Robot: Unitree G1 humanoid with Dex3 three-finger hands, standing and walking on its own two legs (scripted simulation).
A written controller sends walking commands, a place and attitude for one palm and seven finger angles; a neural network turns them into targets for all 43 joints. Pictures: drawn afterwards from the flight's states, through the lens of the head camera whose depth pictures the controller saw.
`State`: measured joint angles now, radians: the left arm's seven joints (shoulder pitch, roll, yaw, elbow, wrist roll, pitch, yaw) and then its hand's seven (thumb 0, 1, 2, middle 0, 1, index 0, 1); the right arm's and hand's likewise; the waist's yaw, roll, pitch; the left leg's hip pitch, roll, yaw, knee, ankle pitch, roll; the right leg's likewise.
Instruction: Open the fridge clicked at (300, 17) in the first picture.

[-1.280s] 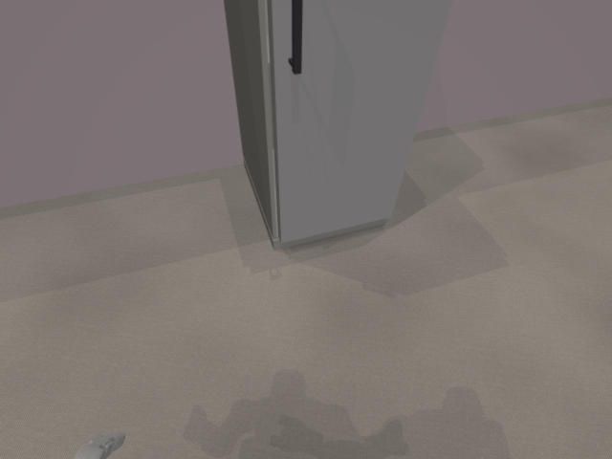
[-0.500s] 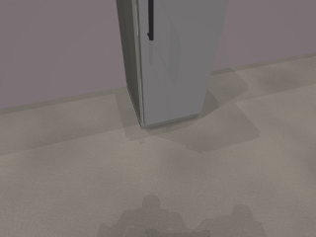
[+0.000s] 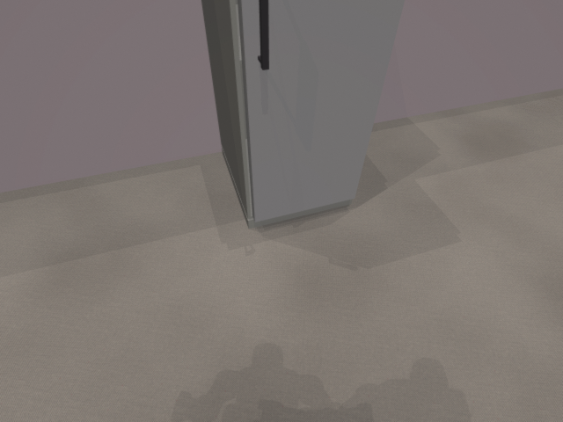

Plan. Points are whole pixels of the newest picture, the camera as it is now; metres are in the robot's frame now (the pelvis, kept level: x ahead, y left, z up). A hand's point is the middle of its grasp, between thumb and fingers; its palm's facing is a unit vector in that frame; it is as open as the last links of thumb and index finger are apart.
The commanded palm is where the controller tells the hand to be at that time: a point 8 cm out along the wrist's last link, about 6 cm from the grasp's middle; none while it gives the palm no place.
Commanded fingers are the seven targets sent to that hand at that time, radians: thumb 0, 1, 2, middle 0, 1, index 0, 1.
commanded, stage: look at it before walking up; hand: left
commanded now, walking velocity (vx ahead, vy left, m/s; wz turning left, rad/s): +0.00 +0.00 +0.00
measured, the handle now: (261, 4) +1.01 +0.12 +0.19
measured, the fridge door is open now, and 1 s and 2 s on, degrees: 0 0 0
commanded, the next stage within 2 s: walk to a spot facing it in 0.16 s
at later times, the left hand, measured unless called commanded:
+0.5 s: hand out of the picture +0.07 +0.23 -0.17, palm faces -0.08 -0.95 -0.31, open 7.4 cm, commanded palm none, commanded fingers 0.00 0.90 0.90 -0.20 -0.30 -0.20 -0.30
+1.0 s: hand out of the picture +0.06 +0.14 -0.15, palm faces -0.24 -0.94 -0.25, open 7.4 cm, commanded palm none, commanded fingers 0.00 0.90 0.90 -0.20 -0.30 -0.20 -0.30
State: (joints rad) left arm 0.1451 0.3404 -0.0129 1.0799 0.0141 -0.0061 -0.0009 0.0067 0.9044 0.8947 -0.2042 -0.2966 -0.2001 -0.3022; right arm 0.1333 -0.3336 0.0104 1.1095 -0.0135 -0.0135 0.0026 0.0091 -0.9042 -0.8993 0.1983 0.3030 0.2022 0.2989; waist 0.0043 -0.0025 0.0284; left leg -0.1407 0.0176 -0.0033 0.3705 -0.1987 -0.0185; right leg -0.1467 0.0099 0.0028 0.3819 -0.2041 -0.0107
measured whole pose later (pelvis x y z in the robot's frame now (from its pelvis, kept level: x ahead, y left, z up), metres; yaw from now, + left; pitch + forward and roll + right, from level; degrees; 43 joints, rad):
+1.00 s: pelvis +0.01 -0.05 +0.00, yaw -20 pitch +1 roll +2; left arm 0.39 0.17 0.04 0.98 0.02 -0.03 -0.01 0.01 0.90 0.89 -0.20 -0.30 -0.20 -0.30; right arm 0.18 -0.26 -0.07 0.96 -0.04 0.02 0.01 0.01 -0.91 -0.90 0.20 0.30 0.20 0.30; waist 0.04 0.03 0.01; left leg -0.54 0.09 -0.01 1.10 -0.23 -0.08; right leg -0.18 0.11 0.09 0.36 -0.19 -0.10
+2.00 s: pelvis +0.34 -0.12 -0.03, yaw -56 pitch +0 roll +0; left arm 0.11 0.17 0.05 0.92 0.02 -0.02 -0.02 0.01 0.91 0.90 -0.20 -0.30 -0.20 -0.30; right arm 0.50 -0.09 -0.01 1.08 0.00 -0.01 -0.02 0.01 -0.91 -0.90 0.20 0.30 0.20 0.30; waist -0.03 -0.04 0.11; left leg -0.18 0.11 0.29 1.10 -0.53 -0.04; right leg -0.40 0.06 -0.18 0.66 -0.27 -0.16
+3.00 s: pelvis +0.47 -0.19 -0.01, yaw -94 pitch +0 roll +0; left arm 0.12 0.23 0.09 0.90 0.03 0.08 -0.03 0.01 0.91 0.90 -0.20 -0.30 -0.19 -0.30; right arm 0.32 -0.20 -0.06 0.97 -0.03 0.01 -0.02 0.01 -0.91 -0.90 0.20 0.30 0.20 0.30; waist -0.04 0.00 0.10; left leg -0.17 0.17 0.39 0.57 -0.37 -0.01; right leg -0.38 -0.05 -0.10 0.80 -0.41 0.06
